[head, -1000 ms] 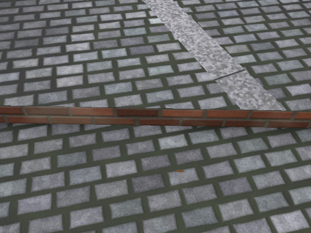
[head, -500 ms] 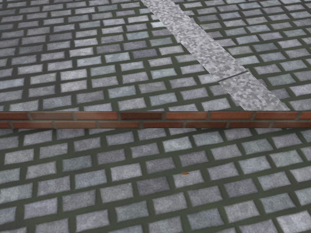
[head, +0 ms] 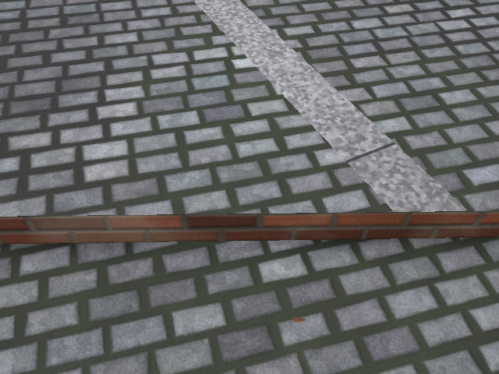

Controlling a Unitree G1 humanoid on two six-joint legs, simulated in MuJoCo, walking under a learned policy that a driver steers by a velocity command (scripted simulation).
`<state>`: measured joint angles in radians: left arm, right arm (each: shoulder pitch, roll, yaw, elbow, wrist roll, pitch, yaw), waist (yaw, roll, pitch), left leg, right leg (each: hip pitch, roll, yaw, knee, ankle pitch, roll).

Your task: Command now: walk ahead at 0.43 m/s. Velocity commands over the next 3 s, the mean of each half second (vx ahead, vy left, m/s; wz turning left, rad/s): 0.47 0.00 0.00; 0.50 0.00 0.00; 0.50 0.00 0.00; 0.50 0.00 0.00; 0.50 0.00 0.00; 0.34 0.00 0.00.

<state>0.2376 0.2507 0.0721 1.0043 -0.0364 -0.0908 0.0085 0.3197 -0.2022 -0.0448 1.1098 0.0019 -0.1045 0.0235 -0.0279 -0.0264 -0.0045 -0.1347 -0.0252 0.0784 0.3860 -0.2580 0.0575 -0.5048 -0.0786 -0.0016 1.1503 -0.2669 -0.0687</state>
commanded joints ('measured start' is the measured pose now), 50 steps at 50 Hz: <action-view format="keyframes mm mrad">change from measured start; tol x32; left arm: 1 -27 50 18 -53 10 6 -4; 13 -390 38 -11 -199 5 -8 -55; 19 203 273 68 -48 32 -5 -44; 50 13 140 -5 -69 -2 -41 -6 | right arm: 1 33 -125 -6 -34 -6 -8 -14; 19 234 10 24 -86 4 12 -28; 40 -441 -109 -11 -299 21 -1 -2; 50 -104 -192 -40 -218 2 -16 1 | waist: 1 17 90 82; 14 -9 110 126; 19 115 -263 -412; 30 18 -8 44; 50 -27 77 -122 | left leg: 1 74 249 -247 -257 195 129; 13 213 290 -108 -234 362 113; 17 149 232 -38 229 853 43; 19 -444 -35 -111 892 -282 -33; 21 -616 60 -191 1010 -208 10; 41 -540 114 -77 128 271 -18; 45 -26 48 -34 94 244 71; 47 562 441 -763 -19 100 291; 50 223 330 -480 -122 109 179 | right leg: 1 -214 -64 24 -88 100 18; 14 -129 21 -38 -615 238 -10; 17 378 96 -76 -609 197 -81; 19 959 -326 724 -785 -132 -300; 27 280 -146 203 -1031 170 -175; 45 507 -101 -12 -552 752 -44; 47 -108 152 16 73 -306 39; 50 -223 -14 77 126 -111 -1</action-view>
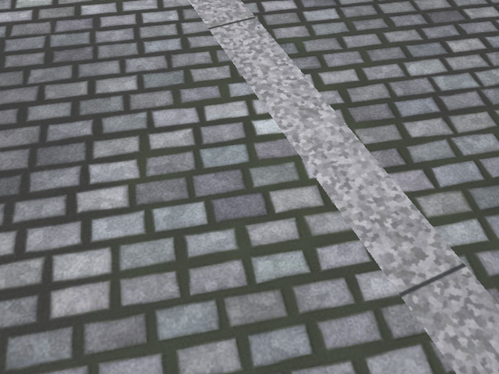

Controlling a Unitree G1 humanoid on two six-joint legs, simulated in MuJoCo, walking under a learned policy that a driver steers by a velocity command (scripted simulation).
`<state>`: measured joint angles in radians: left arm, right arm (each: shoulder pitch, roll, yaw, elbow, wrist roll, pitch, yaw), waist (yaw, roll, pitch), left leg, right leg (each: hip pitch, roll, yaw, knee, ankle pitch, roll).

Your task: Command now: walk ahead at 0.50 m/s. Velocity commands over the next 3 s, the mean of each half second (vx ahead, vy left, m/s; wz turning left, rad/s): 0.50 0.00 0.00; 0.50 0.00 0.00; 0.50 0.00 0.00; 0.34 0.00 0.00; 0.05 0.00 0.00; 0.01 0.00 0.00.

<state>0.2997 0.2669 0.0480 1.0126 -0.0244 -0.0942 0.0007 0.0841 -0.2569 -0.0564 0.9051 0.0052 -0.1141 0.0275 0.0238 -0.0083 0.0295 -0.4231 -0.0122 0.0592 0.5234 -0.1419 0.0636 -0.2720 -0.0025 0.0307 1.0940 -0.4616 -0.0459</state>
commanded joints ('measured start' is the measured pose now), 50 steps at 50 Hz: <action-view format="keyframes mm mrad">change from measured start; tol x32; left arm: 1 -77 115 26 -82 2 -29 7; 23 -554 -150 -139 -489 -6 -21 -44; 31 220 241 18 -253 84 20 -34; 50 159 74 -11 -19 29 -27 20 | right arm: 1 90 -104 -19 -16 -8 -8 -1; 31 621 5 24 145 -15 2 -2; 50 -108 -22 25 -190 13 48 -6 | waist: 1 -53 36 -103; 23 -38 11 220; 28 320 319 -373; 31 81 -411 -634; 35 -18 -20 -98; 50 42 -47 -30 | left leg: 1 387 288 -386 -292 82 167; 11 286 211 -134 -406 176 160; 20 861 447 -317 -223 184 172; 24 76 241 -34 -511 38 73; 28 312 215 -14 -70 1472 29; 29 340 205 -109 204 1222 -25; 30 145 -37 -163 612 -143 -71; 31 95 -134 -436 940 -291 -53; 38 -262 36 -243 1260 -55 132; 50 -475 120 -72 334 289 -28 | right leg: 1 -408 -118 40 126 135 -19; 11 -401 -127 -23 -197 419 55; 21 -1704 -125 93 1171 -368 61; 28 194 67 -164 13 258 -44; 31 437 -344 852 -591 786 -215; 34 -40 -283 663 -721 -43 -128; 50 245 -209 50 -988 469 -95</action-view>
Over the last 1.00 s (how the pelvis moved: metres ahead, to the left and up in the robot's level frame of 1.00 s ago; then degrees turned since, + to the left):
0.56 -0.01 -0.01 0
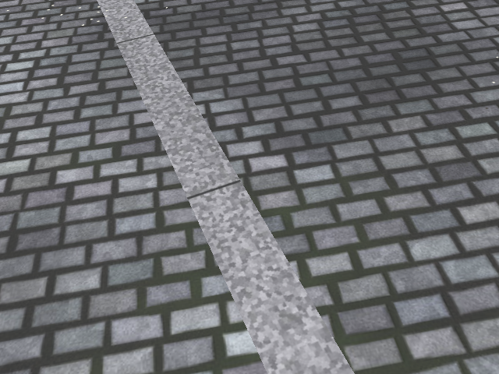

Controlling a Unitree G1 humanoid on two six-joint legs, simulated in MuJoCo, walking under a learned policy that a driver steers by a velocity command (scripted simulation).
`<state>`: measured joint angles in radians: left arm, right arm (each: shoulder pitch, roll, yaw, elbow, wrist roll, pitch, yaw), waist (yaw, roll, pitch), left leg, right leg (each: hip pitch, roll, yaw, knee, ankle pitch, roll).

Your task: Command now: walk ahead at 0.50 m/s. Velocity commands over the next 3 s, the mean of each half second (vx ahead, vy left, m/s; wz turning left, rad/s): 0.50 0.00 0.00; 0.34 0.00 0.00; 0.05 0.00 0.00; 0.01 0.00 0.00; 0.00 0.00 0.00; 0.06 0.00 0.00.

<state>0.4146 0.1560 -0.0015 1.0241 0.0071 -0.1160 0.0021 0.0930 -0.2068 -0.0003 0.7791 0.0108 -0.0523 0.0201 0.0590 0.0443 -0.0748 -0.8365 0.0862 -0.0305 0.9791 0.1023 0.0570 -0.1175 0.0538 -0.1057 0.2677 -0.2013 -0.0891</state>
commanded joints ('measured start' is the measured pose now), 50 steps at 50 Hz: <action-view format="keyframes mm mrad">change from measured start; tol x32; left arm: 1 52 187 41 -30 -2 0 18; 50 -349 185 68 -201 30 38 -11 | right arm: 1 -135 -70 -35 -64 11 -15 4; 11 -250 -72 -42 -100 15 -56 48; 16 322 -307 -122 41 -27 -44 7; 50 257 -81 -63 108 -15 54 -69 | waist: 1 16 -103 89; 11 20 -152 144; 17 -188 125 -345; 26 -30 -4 100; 42 14 -237 -394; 50 -116 -167 -73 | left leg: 1 -73 22 20 -171 39 -24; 11 151 -84 130 -505 -148 25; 14 642 -119 129 -535 -83 103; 16 1350 336 -569 -528 -134 354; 25 633 153 -125 -859 -32 229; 38 852 108 5 -563 292 54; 40 583 -37 80 -109 -85 -38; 41 308 -153 19 210 -783 -91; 50 530 5 -6 -143 -481 -96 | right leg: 1 133 -275 187 -166 206 -52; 14 213 -263 92 330 1029 -25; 17 -559 -18 266 1158 -345 48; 36 -471 -124 117 259 230 49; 41 482 -500 587 268 979 -269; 50 -239 -272 220 21 504 -149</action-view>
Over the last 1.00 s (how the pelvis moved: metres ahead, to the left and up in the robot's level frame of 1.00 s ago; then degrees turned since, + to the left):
0.57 -0.16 0.16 0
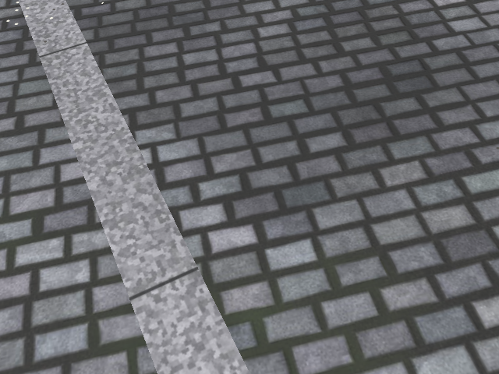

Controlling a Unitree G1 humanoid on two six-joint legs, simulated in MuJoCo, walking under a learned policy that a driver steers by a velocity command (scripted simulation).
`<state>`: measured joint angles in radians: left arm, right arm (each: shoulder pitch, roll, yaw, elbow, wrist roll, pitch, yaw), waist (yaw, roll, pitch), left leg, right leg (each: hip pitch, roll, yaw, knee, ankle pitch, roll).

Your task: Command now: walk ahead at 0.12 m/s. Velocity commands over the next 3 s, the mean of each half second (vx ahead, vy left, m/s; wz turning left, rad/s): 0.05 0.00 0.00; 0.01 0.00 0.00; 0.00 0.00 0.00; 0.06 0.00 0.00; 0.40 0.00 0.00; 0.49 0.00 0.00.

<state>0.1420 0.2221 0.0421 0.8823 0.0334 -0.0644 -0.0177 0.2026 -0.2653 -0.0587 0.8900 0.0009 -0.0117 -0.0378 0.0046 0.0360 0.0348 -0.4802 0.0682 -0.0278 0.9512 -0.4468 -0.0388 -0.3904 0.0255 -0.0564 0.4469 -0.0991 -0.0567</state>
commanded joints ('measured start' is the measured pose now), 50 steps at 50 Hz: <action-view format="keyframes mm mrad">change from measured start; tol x4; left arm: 1 -69 126 26 -51 0 -9 13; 5 -75 119 20 -27 -22 13 23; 9 39 77 12 12 -20 24 30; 50 25 73 15 192 -31 63 57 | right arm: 1 134 -30 -6 -2 -5 17 -12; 6 74 -42 -12 6 -24 30 -8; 9 25 -138 -31 6 -14 22 -12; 12 -10 -50 -13 21 -20 -3 -4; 50 41 -17 4 196 -7 5 -15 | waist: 1 -54 -156 -192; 7 -45 -100 -73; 9 36 85 -20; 24 -6 -30 -69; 50 -4 -34 -2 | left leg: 1 199 17 -3 -163 120 1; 6 330 -9 26 -430 285 40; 8 312 77 -60 -527 313 80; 9 201 64 -60 -543 113 96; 10 110 41 -55 -583 11 82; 11 85 35 -49 -599 16 61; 17 211 12 -18 -526 307 47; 23 249 0 -2 -504 392 51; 50 245 -30 30 -546 272 38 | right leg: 1 37 -243 170 -169 334 -179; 6 -40 -181 174 -193 -299 -85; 8 -53 -108 144 -127 -390 -6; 9 11 -46 73 -107 -315 18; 11 142 -48 56 -47 -199 23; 17 177 -61 58 -14 -10 9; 22 203 -63 55 2 64 13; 31 216 -68 57 2 83 18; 50 193 -66 60 -40 -47 22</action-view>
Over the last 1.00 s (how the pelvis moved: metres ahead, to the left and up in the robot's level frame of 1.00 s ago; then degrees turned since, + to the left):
0.53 -0.02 -0.01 -1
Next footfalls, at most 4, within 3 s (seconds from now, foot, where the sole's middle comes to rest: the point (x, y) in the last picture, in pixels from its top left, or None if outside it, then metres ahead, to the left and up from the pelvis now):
0.14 left None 0.10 0.16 -0.77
2.52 right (303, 353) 0.50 -0.08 -0.77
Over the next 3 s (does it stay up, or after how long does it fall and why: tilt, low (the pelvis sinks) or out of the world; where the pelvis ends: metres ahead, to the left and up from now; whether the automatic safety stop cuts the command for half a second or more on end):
stays up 0.60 0.04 0.00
